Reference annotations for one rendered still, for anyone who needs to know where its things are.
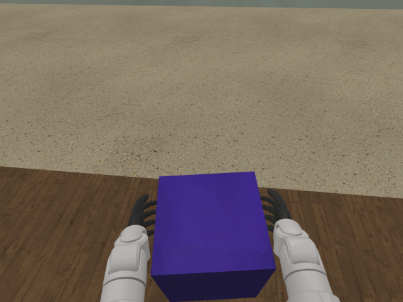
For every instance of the right robot forearm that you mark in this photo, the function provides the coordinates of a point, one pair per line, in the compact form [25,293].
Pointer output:
[302,268]

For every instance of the right robot hand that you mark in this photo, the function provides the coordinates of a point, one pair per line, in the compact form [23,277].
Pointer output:
[279,210]

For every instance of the carton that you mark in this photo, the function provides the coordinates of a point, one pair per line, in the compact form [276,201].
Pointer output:
[210,239]

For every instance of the left robot forearm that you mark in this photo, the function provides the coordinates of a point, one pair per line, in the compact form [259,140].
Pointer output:
[126,269]

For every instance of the left robot hand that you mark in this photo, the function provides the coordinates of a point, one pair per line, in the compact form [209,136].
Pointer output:
[138,215]

